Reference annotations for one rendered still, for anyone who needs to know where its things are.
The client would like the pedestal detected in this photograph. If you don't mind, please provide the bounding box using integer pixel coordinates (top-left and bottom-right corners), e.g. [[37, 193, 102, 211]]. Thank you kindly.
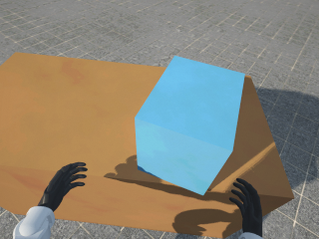
[[0, 52, 295, 239]]

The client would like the robot left hand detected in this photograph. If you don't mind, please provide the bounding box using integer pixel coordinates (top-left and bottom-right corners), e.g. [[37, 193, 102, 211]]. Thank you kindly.
[[37, 161, 88, 212]]

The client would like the carton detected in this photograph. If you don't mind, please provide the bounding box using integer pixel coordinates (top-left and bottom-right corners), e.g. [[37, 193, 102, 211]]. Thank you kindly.
[[135, 56, 245, 195]]

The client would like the robot left forearm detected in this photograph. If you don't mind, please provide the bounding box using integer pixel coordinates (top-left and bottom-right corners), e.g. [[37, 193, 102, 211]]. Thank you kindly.
[[13, 206, 55, 239]]

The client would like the robot right hand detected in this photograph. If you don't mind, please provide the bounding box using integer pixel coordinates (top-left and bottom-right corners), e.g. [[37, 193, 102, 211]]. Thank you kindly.
[[229, 178, 263, 237]]

